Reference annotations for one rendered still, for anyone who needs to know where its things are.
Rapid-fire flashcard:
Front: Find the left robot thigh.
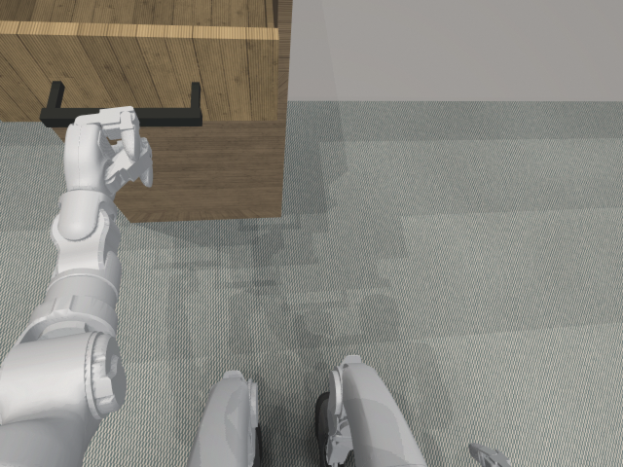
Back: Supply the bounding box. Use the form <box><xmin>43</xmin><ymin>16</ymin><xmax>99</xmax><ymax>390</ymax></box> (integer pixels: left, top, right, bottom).
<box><xmin>186</xmin><ymin>377</ymin><xmax>258</xmax><ymax>467</ymax></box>

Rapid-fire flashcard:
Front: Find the robot left upper arm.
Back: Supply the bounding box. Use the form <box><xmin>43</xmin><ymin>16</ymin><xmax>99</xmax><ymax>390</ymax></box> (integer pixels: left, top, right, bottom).
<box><xmin>0</xmin><ymin>331</ymin><xmax>127</xmax><ymax>467</ymax></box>

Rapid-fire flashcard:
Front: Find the drawer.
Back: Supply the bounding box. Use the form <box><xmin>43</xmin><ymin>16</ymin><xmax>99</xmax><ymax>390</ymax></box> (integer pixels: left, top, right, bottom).
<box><xmin>0</xmin><ymin>0</ymin><xmax>279</xmax><ymax>122</ymax></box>

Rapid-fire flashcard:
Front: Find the cabinet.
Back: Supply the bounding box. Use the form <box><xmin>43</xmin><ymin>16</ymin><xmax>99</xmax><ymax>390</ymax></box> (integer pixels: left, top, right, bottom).
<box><xmin>52</xmin><ymin>0</ymin><xmax>293</xmax><ymax>223</ymax></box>

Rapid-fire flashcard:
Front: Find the right robot hand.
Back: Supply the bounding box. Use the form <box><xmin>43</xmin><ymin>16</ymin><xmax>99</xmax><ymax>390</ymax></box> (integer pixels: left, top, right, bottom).
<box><xmin>469</xmin><ymin>443</ymin><xmax>511</xmax><ymax>467</ymax></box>

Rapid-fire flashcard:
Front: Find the left robot forearm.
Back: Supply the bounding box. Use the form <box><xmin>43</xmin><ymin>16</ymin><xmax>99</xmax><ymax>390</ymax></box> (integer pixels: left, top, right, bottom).
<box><xmin>0</xmin><ymin>190</ymin><xmax>122</xmax><ymax>425</ymax></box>

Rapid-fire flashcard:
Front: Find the robot right foot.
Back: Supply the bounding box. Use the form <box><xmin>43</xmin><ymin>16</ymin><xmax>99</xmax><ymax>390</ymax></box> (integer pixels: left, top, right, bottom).
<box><xmin>315</xmin><ymin>392</ymin><xmax>346</xmax><ymax>467</ymax></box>

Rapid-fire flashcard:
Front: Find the left robot hand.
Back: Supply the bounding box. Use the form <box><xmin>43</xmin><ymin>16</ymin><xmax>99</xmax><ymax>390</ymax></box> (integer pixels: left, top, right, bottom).
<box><xmin>63</xmin><ymin>106</ymin><xmax>153</xmax><ymax>201</ymax></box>

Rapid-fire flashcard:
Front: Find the handle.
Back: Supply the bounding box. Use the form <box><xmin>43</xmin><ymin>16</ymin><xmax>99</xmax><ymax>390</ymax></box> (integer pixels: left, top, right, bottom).
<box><xmin>39</xmin><ymin>81</ymin><xmax>202</xmax><ymax>127</ymax></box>

